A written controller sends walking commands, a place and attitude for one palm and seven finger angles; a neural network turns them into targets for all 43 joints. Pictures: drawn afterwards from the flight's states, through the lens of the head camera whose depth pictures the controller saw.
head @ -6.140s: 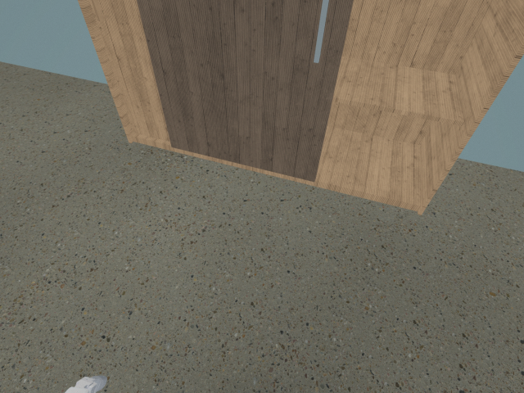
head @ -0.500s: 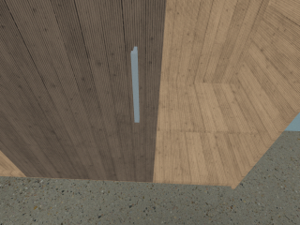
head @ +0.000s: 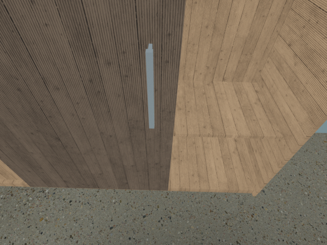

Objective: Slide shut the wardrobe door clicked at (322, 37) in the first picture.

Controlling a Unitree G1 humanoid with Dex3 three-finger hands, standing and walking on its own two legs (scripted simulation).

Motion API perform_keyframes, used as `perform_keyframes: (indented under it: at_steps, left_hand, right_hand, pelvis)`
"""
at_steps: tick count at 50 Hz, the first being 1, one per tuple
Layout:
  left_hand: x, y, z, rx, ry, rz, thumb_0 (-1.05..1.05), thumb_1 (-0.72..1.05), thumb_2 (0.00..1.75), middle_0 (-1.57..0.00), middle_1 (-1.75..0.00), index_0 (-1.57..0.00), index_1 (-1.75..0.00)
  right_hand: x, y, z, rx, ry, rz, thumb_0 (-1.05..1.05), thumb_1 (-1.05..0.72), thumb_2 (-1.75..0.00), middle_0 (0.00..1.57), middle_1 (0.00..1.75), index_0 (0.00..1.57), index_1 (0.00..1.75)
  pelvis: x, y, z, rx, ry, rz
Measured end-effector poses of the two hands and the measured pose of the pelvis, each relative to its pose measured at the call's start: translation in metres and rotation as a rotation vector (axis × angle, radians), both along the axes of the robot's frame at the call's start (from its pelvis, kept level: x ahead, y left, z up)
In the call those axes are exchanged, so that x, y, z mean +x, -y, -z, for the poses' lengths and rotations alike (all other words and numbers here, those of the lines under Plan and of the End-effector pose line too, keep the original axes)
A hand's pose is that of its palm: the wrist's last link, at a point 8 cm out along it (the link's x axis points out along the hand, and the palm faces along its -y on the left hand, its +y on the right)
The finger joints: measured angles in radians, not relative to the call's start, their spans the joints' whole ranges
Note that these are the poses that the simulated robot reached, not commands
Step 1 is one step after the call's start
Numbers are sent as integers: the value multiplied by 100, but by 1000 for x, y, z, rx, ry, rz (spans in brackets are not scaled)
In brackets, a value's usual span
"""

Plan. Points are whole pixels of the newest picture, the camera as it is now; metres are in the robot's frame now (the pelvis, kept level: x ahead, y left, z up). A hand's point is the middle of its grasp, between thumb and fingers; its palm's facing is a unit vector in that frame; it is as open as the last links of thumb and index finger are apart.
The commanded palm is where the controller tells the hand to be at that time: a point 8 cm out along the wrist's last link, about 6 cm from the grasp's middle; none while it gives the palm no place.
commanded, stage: look again from close up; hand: left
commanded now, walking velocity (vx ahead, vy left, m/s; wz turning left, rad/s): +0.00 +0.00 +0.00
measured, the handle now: (151, 91) +0.53 +0.08 +0.08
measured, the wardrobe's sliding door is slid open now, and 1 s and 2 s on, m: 0.55 0.55 0.55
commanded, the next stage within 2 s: shuffle to correct the standing spot in 0.28 s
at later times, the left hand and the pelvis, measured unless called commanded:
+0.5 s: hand out of the picture -0.02 +0.14 -0.18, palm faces +0.02 -0.99 -0.17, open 7.3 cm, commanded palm none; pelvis +0.00 -0.02 +0.00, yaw +0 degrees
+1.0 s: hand out of the picture -0.02 +0.08 -0.19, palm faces +0.08 -0.99 -0.10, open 7.3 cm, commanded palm none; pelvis +0.09 -0.05 -0.01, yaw +0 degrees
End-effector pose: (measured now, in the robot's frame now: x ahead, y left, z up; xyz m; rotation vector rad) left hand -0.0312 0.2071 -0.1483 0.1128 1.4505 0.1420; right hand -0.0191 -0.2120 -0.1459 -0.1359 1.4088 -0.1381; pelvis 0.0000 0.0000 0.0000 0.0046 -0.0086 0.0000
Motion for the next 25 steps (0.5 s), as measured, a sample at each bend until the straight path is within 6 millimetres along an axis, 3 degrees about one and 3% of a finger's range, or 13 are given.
perform_keyframes:
  at_steps: [11, 25]
  left_hand:
    - [2, 12, 0, -12, 11, 0, 0, 91, 90, -20, -29, -20, -30]
    - [4, 17, -1, 4, 7, 9, 0, 91, 90, -20, -29, -20, -30]
  right_hand:
    - [15, 12, -1, -13, 32, -8, 1, -92, -90, 20, 29, 20, 30]
    - [7, 19, 2, 6, 2, 2, 1, -91, -90, 20, 29, 20, 30]
  pelvis:
    - [1, 7, -1, 1, 4, 1]
    - [4, 20, 0, 8, 2, 3]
